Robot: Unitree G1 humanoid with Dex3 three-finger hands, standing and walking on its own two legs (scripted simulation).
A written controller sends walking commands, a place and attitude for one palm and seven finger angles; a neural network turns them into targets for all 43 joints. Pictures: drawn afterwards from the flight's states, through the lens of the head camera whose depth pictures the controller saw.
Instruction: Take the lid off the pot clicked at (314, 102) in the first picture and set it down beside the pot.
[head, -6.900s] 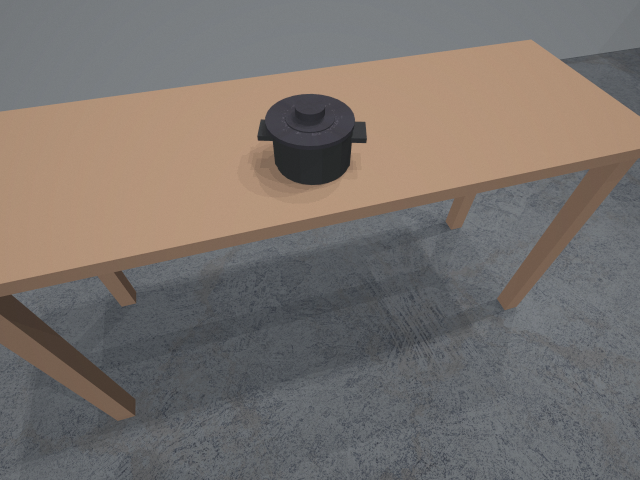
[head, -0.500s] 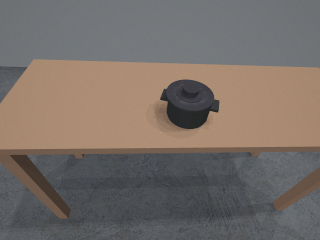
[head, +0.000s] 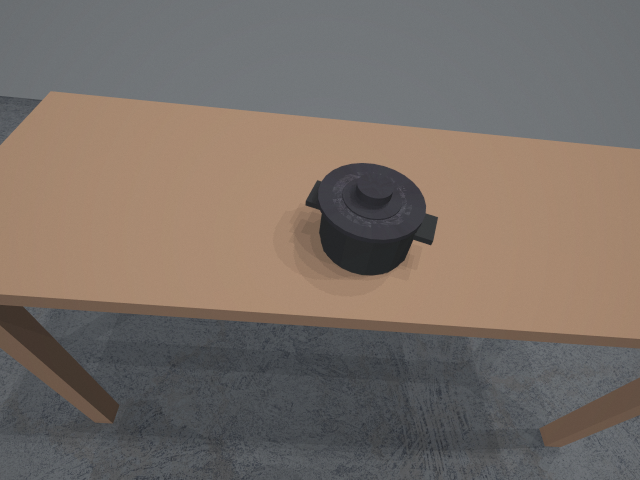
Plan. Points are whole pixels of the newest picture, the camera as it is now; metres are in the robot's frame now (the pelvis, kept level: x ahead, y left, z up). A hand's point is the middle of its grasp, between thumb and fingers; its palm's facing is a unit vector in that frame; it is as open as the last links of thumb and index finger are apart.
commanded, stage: shuffle to correct the standing spot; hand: left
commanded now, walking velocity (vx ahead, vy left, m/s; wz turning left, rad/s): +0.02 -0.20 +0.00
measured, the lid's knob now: (374, 189) +0.48 -0.04 +0.10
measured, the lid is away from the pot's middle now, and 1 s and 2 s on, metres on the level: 0.01 0.01 0.01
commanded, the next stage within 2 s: come to a stop and stand still in 0.72 s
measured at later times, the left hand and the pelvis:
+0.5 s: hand out of the picture +0.07 +0.09 -0.19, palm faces +0.02 -0.99 -0.13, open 7.4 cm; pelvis +0.03 -0.09 +0.00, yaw +1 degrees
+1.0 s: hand out of the picture +0.07 -0.01 -0.16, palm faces +0.02 -0.98 -0.20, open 7.4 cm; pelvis +0.02 -0.19 +0.01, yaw +1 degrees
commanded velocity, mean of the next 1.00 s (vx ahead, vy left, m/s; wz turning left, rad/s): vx -0.01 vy -0.11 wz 0.00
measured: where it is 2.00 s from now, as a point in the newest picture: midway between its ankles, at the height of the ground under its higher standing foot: outside the picture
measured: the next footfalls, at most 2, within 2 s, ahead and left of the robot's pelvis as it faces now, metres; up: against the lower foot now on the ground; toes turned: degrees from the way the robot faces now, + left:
right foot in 0.18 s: +0.08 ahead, -0.17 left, +0.00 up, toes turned -2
left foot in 0.40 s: +0.07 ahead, -0.01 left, +0.00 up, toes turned +8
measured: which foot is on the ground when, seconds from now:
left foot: down 0.00-0.18, up 0.20-0.38, down 0.40-0.80, up 0.82-1.00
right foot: up 0.00-0.16, down 0.18-0.42, up 0.44-0.78, down 0.80-1.00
